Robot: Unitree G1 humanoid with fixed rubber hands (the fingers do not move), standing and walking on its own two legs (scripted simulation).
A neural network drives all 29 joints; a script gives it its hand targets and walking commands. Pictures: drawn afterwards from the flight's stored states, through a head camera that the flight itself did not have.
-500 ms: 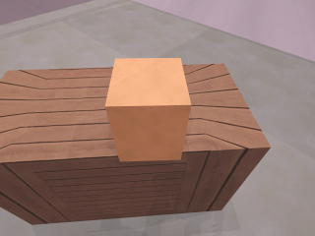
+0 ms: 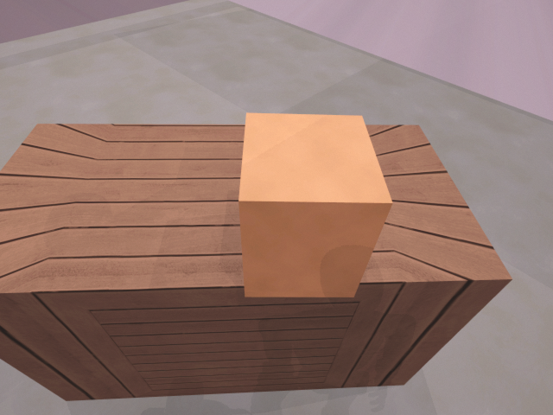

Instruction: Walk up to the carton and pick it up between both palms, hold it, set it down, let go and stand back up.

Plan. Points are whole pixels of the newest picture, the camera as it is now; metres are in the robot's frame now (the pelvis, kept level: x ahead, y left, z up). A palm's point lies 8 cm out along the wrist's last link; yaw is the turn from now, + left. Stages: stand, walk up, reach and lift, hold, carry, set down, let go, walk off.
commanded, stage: walk up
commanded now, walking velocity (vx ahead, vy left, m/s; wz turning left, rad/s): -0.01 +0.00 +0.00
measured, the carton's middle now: (302, 208) +0.47 -0.02 +0.04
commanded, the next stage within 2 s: stand in 0.10 s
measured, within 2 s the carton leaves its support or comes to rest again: neither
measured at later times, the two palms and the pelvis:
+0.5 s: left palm out of the picture -0.03 +0.19 -0.15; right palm out of the picture -0.03 -0.20 -0.14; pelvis +0.01 +0.00 +0.01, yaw +1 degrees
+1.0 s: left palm out of the picture +0.13 +0.18 -0.12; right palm out of the picture +0.15 -0.20 -0.12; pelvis -0.02 -0.01 +0.01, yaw +0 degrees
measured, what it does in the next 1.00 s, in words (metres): stands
